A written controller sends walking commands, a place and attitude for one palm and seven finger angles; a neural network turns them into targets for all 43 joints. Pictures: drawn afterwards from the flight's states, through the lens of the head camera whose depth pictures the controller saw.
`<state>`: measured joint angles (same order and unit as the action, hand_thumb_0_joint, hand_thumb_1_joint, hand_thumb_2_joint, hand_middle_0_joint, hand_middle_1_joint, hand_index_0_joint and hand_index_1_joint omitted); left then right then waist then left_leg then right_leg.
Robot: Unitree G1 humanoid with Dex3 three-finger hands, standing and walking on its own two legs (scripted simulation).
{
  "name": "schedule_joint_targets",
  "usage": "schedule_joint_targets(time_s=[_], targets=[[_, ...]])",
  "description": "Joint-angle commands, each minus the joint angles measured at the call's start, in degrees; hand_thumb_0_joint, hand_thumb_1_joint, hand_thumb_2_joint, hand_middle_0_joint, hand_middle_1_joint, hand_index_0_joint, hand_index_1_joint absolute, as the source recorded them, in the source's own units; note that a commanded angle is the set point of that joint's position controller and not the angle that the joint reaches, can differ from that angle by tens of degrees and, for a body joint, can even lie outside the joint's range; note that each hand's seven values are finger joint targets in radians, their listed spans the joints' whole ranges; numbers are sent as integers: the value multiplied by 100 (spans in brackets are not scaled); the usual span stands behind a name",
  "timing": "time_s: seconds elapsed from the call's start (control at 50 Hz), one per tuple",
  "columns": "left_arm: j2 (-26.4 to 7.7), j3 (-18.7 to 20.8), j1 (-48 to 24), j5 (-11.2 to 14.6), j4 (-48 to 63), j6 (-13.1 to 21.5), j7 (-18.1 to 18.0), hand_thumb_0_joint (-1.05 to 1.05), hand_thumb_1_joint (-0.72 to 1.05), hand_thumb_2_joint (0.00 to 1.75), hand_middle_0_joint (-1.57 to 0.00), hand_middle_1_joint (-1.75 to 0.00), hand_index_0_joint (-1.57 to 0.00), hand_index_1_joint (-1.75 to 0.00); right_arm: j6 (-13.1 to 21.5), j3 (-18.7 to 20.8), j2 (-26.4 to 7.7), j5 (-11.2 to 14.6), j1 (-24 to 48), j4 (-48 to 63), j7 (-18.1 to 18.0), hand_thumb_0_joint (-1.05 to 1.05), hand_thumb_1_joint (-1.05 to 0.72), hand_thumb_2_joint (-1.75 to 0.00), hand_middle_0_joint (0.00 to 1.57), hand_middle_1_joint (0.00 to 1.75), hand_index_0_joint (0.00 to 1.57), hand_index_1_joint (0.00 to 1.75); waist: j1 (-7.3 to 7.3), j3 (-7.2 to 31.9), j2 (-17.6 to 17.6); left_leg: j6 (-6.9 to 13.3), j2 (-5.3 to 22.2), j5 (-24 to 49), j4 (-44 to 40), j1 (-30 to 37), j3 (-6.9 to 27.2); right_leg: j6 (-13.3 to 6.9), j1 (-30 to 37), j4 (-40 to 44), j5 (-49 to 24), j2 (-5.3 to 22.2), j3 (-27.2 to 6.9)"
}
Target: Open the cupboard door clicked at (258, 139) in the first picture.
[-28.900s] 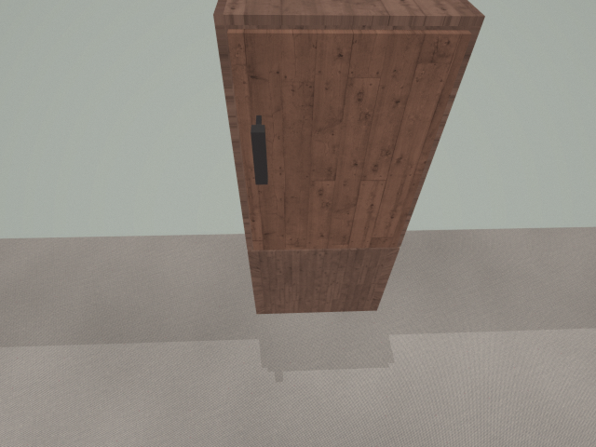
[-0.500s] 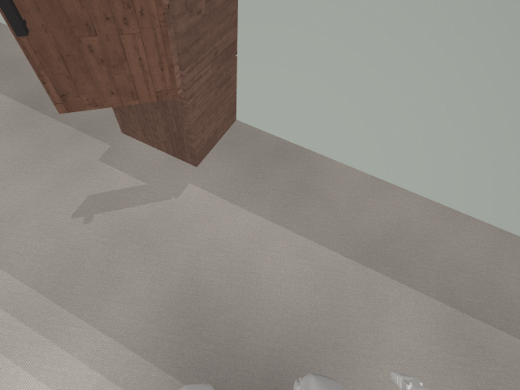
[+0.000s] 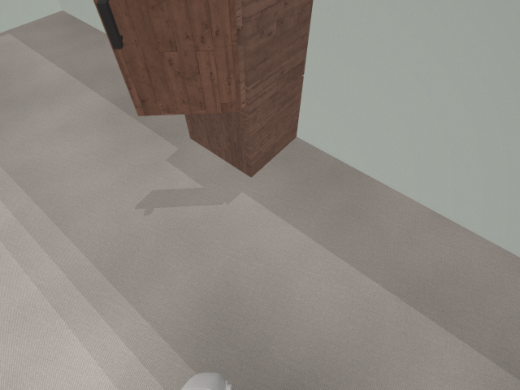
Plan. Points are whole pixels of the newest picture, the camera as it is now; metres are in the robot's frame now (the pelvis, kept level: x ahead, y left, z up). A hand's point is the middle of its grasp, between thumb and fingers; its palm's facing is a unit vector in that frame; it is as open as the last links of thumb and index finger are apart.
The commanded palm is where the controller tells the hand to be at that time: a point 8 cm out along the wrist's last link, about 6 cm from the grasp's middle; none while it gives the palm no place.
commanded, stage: take the last steps up to it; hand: left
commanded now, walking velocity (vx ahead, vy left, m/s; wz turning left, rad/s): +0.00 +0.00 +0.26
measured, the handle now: (112, 22) +1.06 +0.50 +0.03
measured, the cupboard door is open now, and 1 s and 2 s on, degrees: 44 44 44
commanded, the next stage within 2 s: come to a stop and stand still in 1.68 s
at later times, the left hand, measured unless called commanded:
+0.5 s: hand out of the picture +0.12 +0.23 -0.16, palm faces +0.11 -0.97 -0.22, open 7.4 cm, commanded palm none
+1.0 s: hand out of the picture +0.08 +0.24 -0.18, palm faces +0.32 -0.93 -0.16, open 7.3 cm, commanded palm none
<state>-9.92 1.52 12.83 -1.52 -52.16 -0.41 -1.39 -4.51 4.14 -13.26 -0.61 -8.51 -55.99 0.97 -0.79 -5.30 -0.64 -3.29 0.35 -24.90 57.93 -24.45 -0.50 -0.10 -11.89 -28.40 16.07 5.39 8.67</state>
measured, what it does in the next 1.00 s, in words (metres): walks ahead: left foot, then right foot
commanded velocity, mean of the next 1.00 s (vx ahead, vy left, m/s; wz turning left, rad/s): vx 0.29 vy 0.13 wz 0.11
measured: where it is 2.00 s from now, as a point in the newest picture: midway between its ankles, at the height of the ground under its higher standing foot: (216, 300)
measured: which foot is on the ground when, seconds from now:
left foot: up 0.00-0.10, down 0.12-0.54, up 0.56-0.96, down 0.98-1.00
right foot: down 0.00-0.14, up 0.16-0.52, down 0.54-1.00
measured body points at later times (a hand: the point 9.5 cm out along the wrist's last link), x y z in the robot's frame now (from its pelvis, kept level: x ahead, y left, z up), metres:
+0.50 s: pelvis +0.05 +0.03 +0.00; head +0.08 +0.02 +0.45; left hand +0.11 +0.28 -0.14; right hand +0.06 -0.21 -0.16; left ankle -0.01 +0.12 -0.74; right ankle +0.11 -0.09 -0.72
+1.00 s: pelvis +0.21 +0.11 -0.02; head +0.24 +0.13 +0.43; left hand +0.06 +0.29 -0.17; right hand +0.36 -0.11 -0.15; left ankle +0.26 +0.23 -0.74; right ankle +0.12 -0.08 -0.74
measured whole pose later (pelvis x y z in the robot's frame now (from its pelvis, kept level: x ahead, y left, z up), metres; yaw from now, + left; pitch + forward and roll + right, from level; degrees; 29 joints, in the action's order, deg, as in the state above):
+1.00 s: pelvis +0.21 +0.11 -0.02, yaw +13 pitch +1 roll +0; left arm -8.5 2.5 25.3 -1.5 -65.3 2.1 -0.4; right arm 1.7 2.5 -11.6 -1.5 -7.1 -57.2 2.0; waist 3.2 -3.9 -1.5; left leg 1.3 3.1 -9.3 31.8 -23.2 -6.7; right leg 4.2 -3.3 -30.5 24.9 9.6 10.7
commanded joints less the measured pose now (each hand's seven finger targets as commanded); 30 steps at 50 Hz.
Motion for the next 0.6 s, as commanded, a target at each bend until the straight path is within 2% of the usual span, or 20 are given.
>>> schedule_joint_targets(time_s=[0.0,0.04,0.06,0.08,0.1,0.12,0.14,0.18,0.22,0.24,0.28,0.34,0.42,0.46,0.48,0.5,0.52,0.54,0.56,0.58], targets=[[-1286,407,555,-39,93,144,-45,0,90,90,-20,-30,-20,-30,257,-37,-132,25,382,452,-9,0,-90,-90,20,30,20,30,379,686,-983,64,-64,-313,-1497,90,-296,-786,986,539,-3196,1406,-937],[-1279,400,476,8,-5,125,-42,0,90,90,-20,-30,-20,-30,312,-72,-145,23,58,298,-50,0,-90,-90,20,30,20,30,214,776,-942,114,-120,411,-2482,769,-370,-600,750,243,-3037,1282,-810],[-1250,411,395,51,-24,115,-25,0,90,90,-20,-30,-20,-30,347,-67,-211,5,-187,213,-51,0,-90,-90,20,30,20,30,76,823,-890,166,-120,1016,-3128,1331,-389,-373,415,78,-2405,1206,-633],[-1117,390,339,86,0,87,9,0,90,90,-20,-30,-20,-30,394,-26,-462,-17,-326,168,-40,0,-90,-90,20,30,20,30,10,910,-294,287,200,1443,-3597,1997,-85,-98,-154,-349,-1412,1008,-415],[-807,358,383,113,129,44,53,0,90,90,-20,-30,-20,-30,425,82,-987,-97,-550,188,-64,0,-90,-90,20,30,20,30,-100,998,1195,855,1374,2081,-3736,2578,1421,232,-1247,-1252,451,353,49],[-617,273,12,62,348,7,71,0,90,90,-20,-30,-20,-30,353,155,-1319,-140,-928,146,-100,0,-90,-90,20,30,20,30,-337,769,1697,1534,2173,1921,-4151,2329,2261,279,-1889,-2295,2201,-52,-7],[-663,274,-519,2,386,-55,62,0,90,90,-20,-30,-20,-30,384,147,-1220,-155,-1117,32,-189,0,-90,-90,20,30,20,30,-500,588,1830,1694,2027,1487,-4374,2250,2483,249,-2377,-3062,2063,-23,-441],[-712,296,-575,12,237,16,173,0,90,90,-20,-30,-20,-30,471,44,-894,-100,-869,101,-252,0,-90,-90,20,30,20,30,-235,415,1284,1596,1706,1408,-4331,2117,2001,175,-2640,-3679,1245,96,-757],[-650,303,-271,10,12,52,239,0,90,90,-20,-30,-20,-30,589,-35,-694,-77,-749,135,-257,0,-90,-90,20,30,20,30,-31,477,805,1434,1335,1944,-4326,2222,1419,190,-2460,-3645,692,70,-680],[-622,289,-209,19,-36,61,246,0,90,90,-20,-30,-20,-30,628,-48,-683,-64,-800,106,-253,0,-90,-90,20,30,20,30,-2,518,808,1437,1265,2197,-4318,2279,1244,205,-2389,-3485,605,63,-635],[-597,264,-283,19,-56,72,250,0,90,90,-20,-30,-20,-30,664,-60,-624,-49,-977,17,-244,0,-90,-90,20,30,20,30,-21,379,706,1470,1195,2383,-4395,2219,1141,220,-2281,-3172,488,42,-547],[-513,230,-517,21,24,67,255,0,90,90,-20,-30,-20,-30,670,-49,-606,-63,-1130,-81,-222,0,-90,-90,20,30,20,30,-51,179,714,1538,1193,1946,-4541,1993,1081,232,-2048,-2418,417,54,-469],[-452,228,-631,24,110,112,276,0,90,90,-20,-30,-20,-30,655,-43,-637,-93,-1130,-164,-189,0,-90,-90,20,30,20,30,17,84,754,1556,1178,1353,-4501,1431,1173,194,-1169,-1335,392,-105,-327],[-479,269,-173,16,-44,144,271,0,90,90,-20,-30,-20,-30,638,-33,-645,-82,-998,-180,-185,0,-90,-90,20,30,20,30,260,126,549,1392,989,1097,-4105,928,1037,178,-166,-704,94,-262,-203],[-602,327,293,7,-185,190,256,0,90,90,-20,-30,-20,-30,638,-43,-618,-53,-898,-170,-176,0,-90,-90,20,30,20,30,495,217,318,1187,726,793,-3541,381,864,131,749,-165,-100,-239,-274],[-918,423,978,-30,-374,249,214,0,90,90,-20,-30,-20,-30,669,-57,-405,-12,-862,-138,-148,0,-90,-90,20,30,20,30,791,433,-355,885,223,270,-2495,-409,376,-27,1852,410,415,382,-954],[-1478,526,1568,-46,-523,299,159,0,90,90,-20,-30,-20,-30,696,-100,-104,22,-947,12,-109,0,-90,-90,20,30,20,30,959,721,-1941,555,-364,-777,-721,-1408,-214,-596,2634,1333,1110,2051,-3109],[-1564,521,1605,34,-485,279,106,0,90,90,-20,-30,-20,-30,636,-25,-448,-65,-704,145,-91,0,-90,-90,20,30,20,30,897,499,-1608,475,-128,-948,438,-1646,195,-1010,1887,1958,1846,2622,-4070],[-1415,484,1158,38,-406,292,73,0,90,90,-20,-30,-20,-30,585,24,-418,-79,-443,131,-60,0,-90,-90,20,30,20,30,719,34,-1339,439,126,-306,1060,-1645,435,-1028,925,2214,2686,2491,-4138],[-1118,423,708,35,-327,286,43,0,90,90,-20,-30,-20,-30,530,50,-354,-85,-427,63,-26,0,-90,-90,20,30,20,30,473,-287,-1023,412,360,259,1225,-1638,480,-864,369,2223,2606,2321,-3420]])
